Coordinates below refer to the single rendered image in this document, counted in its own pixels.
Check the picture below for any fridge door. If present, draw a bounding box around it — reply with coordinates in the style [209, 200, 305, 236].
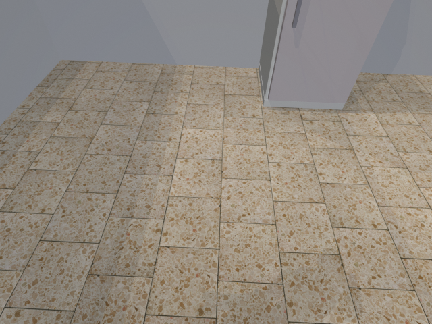
[268, 0, 394, 103]

